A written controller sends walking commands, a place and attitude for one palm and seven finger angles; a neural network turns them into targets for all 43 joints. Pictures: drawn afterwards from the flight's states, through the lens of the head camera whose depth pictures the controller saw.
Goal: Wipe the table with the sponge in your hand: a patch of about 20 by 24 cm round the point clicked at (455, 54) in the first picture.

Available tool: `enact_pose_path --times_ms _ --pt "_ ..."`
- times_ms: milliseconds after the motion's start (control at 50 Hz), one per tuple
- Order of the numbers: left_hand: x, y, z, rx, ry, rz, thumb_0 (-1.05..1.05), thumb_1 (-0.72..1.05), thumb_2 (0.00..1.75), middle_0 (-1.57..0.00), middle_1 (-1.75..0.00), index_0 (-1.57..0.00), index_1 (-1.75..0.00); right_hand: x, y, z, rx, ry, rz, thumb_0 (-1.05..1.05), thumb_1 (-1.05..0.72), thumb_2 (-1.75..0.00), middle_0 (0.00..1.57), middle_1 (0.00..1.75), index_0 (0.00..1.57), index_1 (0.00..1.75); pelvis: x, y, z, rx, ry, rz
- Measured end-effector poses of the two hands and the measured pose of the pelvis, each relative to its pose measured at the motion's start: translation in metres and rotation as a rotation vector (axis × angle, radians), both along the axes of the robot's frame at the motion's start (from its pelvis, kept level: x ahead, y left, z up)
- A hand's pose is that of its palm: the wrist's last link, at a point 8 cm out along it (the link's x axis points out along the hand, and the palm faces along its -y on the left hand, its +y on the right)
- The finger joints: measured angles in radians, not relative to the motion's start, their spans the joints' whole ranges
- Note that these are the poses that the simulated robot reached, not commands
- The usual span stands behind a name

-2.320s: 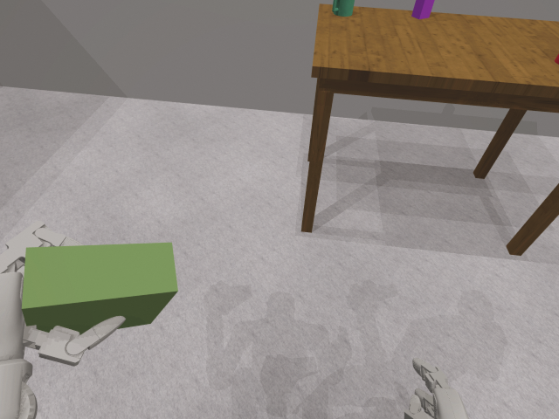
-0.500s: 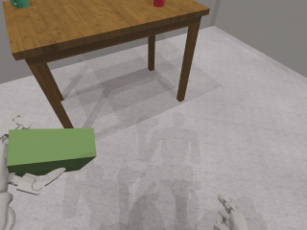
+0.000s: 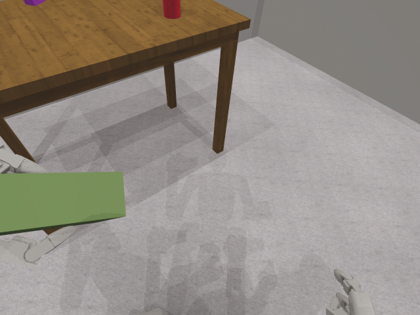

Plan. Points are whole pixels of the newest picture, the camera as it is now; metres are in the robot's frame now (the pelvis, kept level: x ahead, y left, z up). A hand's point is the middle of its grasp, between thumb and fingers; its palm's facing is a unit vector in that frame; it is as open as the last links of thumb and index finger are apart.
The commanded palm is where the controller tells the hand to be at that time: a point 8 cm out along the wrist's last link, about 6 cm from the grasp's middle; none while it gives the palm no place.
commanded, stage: walk to a spot facing it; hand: left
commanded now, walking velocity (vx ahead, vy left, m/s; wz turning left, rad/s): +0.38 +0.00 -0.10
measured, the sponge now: (74, 203) +0.22 +0.20 +0.17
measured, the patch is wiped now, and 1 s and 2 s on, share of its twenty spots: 0.00 0.00 0.00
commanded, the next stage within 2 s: turn to face it in 0.48 s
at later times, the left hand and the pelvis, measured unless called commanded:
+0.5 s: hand (121, 127) +0.36 +0.18 +0.18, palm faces +0.40 -0.78 -0.49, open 9.9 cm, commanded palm +0.30 +0.23 +0.20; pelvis +0.15 -0.06 +0.02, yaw +2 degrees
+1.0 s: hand (128, 98) +0.42 +0.18 +0.20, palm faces +0.52 -0.70 -0.49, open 9.9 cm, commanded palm +0.37 +0.21 +0.20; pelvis +0.26 -0.09 +0.01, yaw +9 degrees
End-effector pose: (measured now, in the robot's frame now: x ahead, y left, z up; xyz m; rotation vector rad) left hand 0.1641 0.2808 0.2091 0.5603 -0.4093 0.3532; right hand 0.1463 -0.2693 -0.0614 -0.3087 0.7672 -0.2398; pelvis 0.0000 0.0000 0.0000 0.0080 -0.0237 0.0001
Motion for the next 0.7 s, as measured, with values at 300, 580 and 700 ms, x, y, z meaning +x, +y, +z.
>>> enact_pose_path --times_ms 300,580,700 --pt "0.101 -0.051 0.007 0.023 0.102 -0.007 0.00 -0.47 0.99 -0.77 -1.33 -0.77 -1.33 0.091 0.050 -0.022 0.278 -0.021 0.078 0.00 -0.90 -0.89 0.21 0.30 0.20 0.30 0.089 -0.037 0.010 -0.008 0.022 -0.024" --pt "0.180 -0.063 -0.004 -0.017 0.192 0.067 0.00 -0.47 0.99 -0.77 -1.33 -0.77 -1.33 0.174 -0.043 -0.014 0.087 0.131 0.043 0.01 -0.90 -0.89 0.20 0.30 0.20 0.29 0.176 -0.060 0.022 0.033 0.031 0.060" --pt "0.209 -0.047 0.001 0.017 0.050 0.052 0.00 -0.47 0.99 -0.77 -1.33 -0.77 -1.33 0.236 -0.037 -0.008 0.022 0.025 0.052 0.01 -0.90 -0.90 0.20 0.30 0.20 0.29 0.218 -0.045 0.001 0.017 0.010 0.053"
